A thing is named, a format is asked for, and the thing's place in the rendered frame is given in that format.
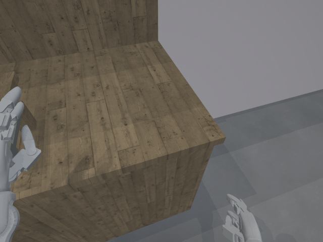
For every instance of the right robot hand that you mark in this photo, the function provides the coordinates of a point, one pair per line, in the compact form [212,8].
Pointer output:
[245,228]

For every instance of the left robot hand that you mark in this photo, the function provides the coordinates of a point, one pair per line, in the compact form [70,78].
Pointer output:
[10,111]

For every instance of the tap lever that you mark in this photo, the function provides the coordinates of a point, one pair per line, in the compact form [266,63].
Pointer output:
[13,143]

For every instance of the counter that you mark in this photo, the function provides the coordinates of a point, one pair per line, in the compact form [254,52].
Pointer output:
[124,139]

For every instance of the robot left forearm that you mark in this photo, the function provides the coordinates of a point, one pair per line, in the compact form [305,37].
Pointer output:
[9,216]

